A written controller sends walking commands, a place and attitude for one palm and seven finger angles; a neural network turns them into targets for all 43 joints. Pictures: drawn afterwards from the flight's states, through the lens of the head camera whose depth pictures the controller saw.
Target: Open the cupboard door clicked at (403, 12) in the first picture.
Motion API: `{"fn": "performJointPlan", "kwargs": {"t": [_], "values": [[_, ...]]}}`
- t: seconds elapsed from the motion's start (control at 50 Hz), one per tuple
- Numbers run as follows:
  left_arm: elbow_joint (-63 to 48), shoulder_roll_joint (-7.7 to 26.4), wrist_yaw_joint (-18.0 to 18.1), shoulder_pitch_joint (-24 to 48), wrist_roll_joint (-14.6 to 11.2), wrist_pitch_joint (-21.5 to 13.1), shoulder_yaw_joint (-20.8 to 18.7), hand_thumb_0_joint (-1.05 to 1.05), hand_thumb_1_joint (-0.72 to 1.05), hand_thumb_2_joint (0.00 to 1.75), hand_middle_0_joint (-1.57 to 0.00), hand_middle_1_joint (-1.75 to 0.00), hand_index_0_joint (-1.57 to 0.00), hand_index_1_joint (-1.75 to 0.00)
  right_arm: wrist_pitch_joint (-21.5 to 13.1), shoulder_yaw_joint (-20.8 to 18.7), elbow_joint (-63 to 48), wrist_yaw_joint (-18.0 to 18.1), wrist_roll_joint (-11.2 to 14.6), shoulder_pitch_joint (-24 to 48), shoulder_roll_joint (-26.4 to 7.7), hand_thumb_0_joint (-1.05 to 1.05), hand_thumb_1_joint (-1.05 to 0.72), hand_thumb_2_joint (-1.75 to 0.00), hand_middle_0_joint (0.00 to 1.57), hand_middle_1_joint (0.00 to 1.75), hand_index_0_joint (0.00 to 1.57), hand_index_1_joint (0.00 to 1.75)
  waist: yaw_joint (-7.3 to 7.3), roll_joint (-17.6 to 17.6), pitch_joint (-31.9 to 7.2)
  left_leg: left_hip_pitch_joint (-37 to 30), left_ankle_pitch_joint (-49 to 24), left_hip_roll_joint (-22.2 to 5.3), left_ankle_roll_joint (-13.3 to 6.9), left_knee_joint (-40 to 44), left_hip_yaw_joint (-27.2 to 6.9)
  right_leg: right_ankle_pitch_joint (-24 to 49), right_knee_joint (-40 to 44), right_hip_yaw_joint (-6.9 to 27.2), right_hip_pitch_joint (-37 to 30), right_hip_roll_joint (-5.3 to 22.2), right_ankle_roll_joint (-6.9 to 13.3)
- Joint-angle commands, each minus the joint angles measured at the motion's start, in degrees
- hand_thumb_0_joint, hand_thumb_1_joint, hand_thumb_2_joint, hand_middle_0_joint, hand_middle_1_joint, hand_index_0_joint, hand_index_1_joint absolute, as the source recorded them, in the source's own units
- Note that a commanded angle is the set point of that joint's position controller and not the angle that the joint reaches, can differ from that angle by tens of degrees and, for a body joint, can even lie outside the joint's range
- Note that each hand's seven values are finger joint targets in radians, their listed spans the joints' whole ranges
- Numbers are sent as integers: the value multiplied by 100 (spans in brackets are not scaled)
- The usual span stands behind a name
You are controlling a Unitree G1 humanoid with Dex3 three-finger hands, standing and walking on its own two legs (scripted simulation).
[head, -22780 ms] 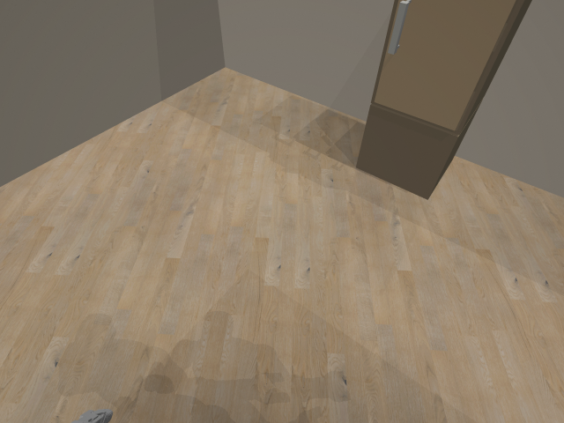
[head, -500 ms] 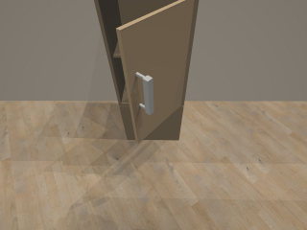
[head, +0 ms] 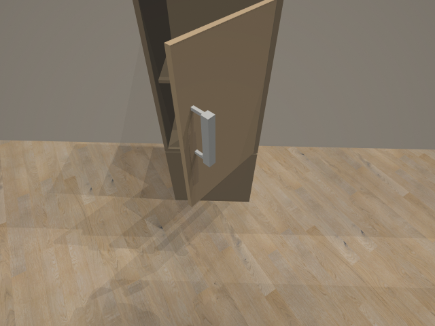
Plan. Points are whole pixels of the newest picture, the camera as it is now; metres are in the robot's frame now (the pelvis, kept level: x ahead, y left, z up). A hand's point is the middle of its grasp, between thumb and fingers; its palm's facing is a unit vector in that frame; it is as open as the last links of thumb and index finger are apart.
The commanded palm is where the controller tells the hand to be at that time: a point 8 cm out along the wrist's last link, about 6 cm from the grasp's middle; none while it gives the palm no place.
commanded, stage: look to check the result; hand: left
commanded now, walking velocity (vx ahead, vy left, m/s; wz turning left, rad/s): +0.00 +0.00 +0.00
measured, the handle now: (202, 137) +0.57 +0.08 -0.01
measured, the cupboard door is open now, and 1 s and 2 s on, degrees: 49 49 49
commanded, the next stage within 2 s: walk to a spot facing it in 0.44 s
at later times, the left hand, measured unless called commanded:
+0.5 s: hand out of the picture +0.00 +0.16 -0.17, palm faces +0.04 -0.98 -0.19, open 7.3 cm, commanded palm none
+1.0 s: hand out of the picture +0.09 +0.18 -0.17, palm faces -0.10 -0.96 -0.25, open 7.3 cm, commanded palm none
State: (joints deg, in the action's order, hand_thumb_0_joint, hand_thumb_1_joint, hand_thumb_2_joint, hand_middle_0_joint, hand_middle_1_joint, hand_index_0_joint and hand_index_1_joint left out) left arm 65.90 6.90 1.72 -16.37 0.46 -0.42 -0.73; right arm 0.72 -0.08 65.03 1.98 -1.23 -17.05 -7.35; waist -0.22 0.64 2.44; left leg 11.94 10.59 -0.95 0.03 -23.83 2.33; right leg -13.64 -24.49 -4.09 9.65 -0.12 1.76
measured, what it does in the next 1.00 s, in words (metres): stands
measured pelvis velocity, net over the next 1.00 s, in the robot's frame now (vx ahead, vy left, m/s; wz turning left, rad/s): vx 0.01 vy -0.02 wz -0.19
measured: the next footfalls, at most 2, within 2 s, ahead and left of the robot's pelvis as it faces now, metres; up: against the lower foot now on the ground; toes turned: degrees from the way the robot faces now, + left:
left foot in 1.48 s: +0.12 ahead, +0.08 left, +0.00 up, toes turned -29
right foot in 1.78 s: -0.01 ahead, -0.18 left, +0.00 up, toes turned -41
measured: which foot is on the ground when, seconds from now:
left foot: down 0.00-1.00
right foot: down 0.00-1.00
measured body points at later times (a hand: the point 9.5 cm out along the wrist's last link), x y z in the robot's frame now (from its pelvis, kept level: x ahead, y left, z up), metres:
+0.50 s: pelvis +0.01 -0.01 +0.00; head +0.03 -0.02 +0.45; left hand +0.00 +0.21 -0.16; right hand +0.00 -0.22 -0.17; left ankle +0.03 +0.12 -0.74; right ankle +0.00 -0.10 -0.74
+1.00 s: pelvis +0.01 -0.02 -0.01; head +0.05 -0.04 +0.44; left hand +0.09 +0.23 -0.15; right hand +0.00 -0.26 -0.17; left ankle +0.03 +0.12 -0.74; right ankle -0.03 -0.10 -0.71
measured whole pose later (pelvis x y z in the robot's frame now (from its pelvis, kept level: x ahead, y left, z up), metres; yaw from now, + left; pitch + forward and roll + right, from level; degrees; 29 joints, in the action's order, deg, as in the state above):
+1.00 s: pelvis +0.01 -0.02 -0.01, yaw -11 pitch +1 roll +1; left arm 58.5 11.1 -0.7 -10.9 1.3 3.4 -5.4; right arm 1.0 -2.8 58.2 2.9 -2.2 -12.7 -11.2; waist 0.8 1.0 5.5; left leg 13.5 16.5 -6.1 1.5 -30.4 11.5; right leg -27.5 -48.8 -1.2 21.6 -0.7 1.4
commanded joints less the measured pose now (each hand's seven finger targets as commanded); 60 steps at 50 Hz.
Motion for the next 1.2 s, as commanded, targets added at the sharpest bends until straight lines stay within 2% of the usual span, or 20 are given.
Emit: {"fn": "performJointPlan", "kwargs": {"t": [0.0, 0.54, 0.64, 0.76, 0.8, 0.82, 0.84, 0.86, 0.88, 0.9, 0.96, 1.0, 1.02, 1.04, 1.06, 1.08, 1.1, 1.12, 1.16, 1.18], "values": [[-69, 595, 51, -409, -5, -58, -94, 0, 90, 90, -20, -30, -20, -30, -70, -76, -87, 35, 9, -386, -447, 0, -90, -90, 20, 30, 20, 30, -12, 25, 187, -124, -352, -480, -151, 423, -425, 239, 670, 557, 278, 598, 85], [-30, 621, 53, -376, -17, -81, -74, 0, 90, 90, -20, -30, -20, -30, -77, -43, 10, 49, 2, -278, -471, 0, -90, -90, 20, 30, 20, 30, -10, -60, 193, -286, -643, -489, -125, 442, -384, 619, 744, 562, 98, 621, 77], [-234, 830, 21, -241, 30, 58, -286, 0, 90, 90, -20, -30, -20, -30, 29, -210, -112, 118, 4, -243, -617, 0, -90, -90, 20, 30, 20, 30, -29, -181, 160, -186, -388, -575, -75, -80, -21, 1238, 397, 876, 308, 665, 185], [-602, 1059, -56, 82, 66, 200, -506, 0, 90, 90, -20, -30, -20, -30, 83, -366, -470, 139, 4, -74, -701, 0, -90, -90, 20, 30, 20, 30, -75, -350, 107, -78, 269, -555, -30, -548, 246, 988, 271, 1411, 788, 728, 385], [-707, 996, -79, 165, 61, 211, -529, 0, 90, 90, -20, -30, -20, -30, 64, -399, -562, 148, -3, -53, -806, 0, -90, -90, 20, 30, 20, 30, -80, 8, 40, -243, 257, -789, -111, -316, 42, 857, -21, 1330, 1046, 477, 296], [-799, 970, -108, 240, 65, 229, -534, 0, 90, 90, -20, -30, -20, -30, 42, -432, -600, 157, -23, -61, -930, 0, -90, -90, 20, 30, 20, 30, -100, 380, 48, -361, 243, -1071, -226, -18, -232, 748, -388, 1155, 1285, 249, 206], [-894, 896, -139, 311, 70, 234, -530, 0, 90, 90, -20, -30, -20, -30, 16, -465, -645, 168, -39, -119, -1113, 0, -90, -90, 20, 30, 20, 30, -118, 757, 22, -460, 181, -1514, -440, 340, -625, 518, -1001, 838, 1500, 2, 97], [-993, 799, -169, 399, 70, 249, -526, 0, 90, 90, -20, -30, -20, -30, -15, -503, -679, 182, -57, -178, -1285, 0, -90, -90, 20, 30, 20, 30, -130, 1337, -34, -447, -62, -2102, -784, 767, -1066, -620, -1990, 469, 1672, -155, 2], [-1074, 813, -195, 524, 85, 281, -539, 0, 90, 90, -20, -30, -20, -30, -47, -506, -732, 180, -81, -193, -1331, 0, -90, -90, 20, 30, 20, 30, -151, 1425, -92, -453, -448, -2445, -1069, 949, -1201, -1603, -2906, 390, 1838, -47, -53], [-1135, 790, -210, 577, 87, 289, -545, 0, 90, 90, -20, -30, -20, -30, -59, -482, -815, 181, -86, -124, -1296, 0, -90, -90, 20, 30, 20, 30, -84, 990, -98, -462, -638, -2497, -1155, 844, -1091, -1760, -3191, 516, 1883, 115, -59], [-1169, 687, -276, 405, 76, 259, -515, 0, 90, 90, -20, -30, -20, -30, -59, -503, -1021, 139, -146, 370, -1451, 0, -90, -90, 20, 30, 20, 30, 129, 806, -201, -272, -1467, -2117, -789, 274, -96, -1520, -2295, 241, 1246, 208, -93], [-1135, 809, -273, 80, 83, 235, -539, 0, 90, 90, -20, -30, -20, -30, -17, -533, -1107, 98, -102, 451, -1501, 0, -90, -90, 20, 30, 20, 30, 258, 557, -256, -24, -1170, -1813, -448, -382, 373, -575, -1245, -11, 587, 61, -106], [-1085, 1019, -257, -155, 93, 210, -587, 0, 90, 90, -20, -30, -20, -30, 16, -539, -1190, 79, -55, 585, -1461, 0, -90, -90, 20, 30, 20, 30, 407, 162, -206, 409, -495, -1483, -166, -1044, 617, 362, -317, 209, 113, 154, -48], [-1102, 1701, -176, -259, 161, 139, -704, 0, 90, 90, -20, -30, -20, -30, 59, -497, -1380, 31, 15, 561, -1070, 0, -90, -90, 20, 30, 20, 30, 427, -1699, -224, 1579, 1385, -614, 251, -2421, 1085, 1579, 596, 2299, -519, 1421, 435], [-1093, 2006, -129, -447, 84, 140, -726, 0, 90, 90, -20, -30, -20, -30, 97, -472, -1559, 1, 34, 896, -1079, 0, -90, -90, 20, 30, 20, 30, 624, -1751, -196, 1931, 2674, -248, 283, -3568, 476, 2547, 681, 3099, -305, 2105, 1061], [-1160, 1888, -74, -332, 91, 143, -719, 0, 90, 90, -20, -30, -20, -30, 99, -481, -1611, 5, 32, 1125, -1006, 0, -90, -90, 20, 30, 20, 30, 528, -1196, -119, 2227, 2376, -315, 228, -4058, -104, 2670, 461, 3032, -372, 1841, 1223], [-1197, 1739, -10, -124, 101, 135, -721, 0, 90, 90, -20, -30, -20, -30, 93, -483, -1605, 23, 31, 1100, -1017, 0, -90, -90, 20, 30, 20, 30, 387, -1253, -315, 2402, 2102, -385, 265, -4303, -237, 2936, 229, 3035, -612, 1692, 1212], [-1294, 1640, 14, 84, 94, 128, -677, 0, 90, 90, -20, -30, -20, -30, 75, -457, -1571, 31, 36, 1072, -1052, 0, -90, -90, 20, 30, 20, 30, 298, -1187, -429, 2354, 1861, -442, 293, -4278, -345, 3096, 76, 2726, -695, 1541, 1184], [-1391, 1568, 14, 178, 92, 104, -649, 0, 90, 90, -20, -30, -20, -30, 85, -419, -1562, 8, 52, 1071, -951, 0, -90, -90, 20, 30, 20, 30, 216, -780, -621, 1993, 1608, -330, 341, -3896, -257, 3387, -18, 2371, -635, 1290, 1061], [-1406, 1599, 9, 173, 97, 107, -646, 0, 90, 90, -20, -30, -20, -30, 102, -410, -1575, 5, 61, 1107, -920, 0, -90, -90, 20, 30, 20, 30, 219, -795, -603, 1848, 1583, -278, 347, -3674, -226, 3312, 19, 2376, -514, 1245, 1047]]}}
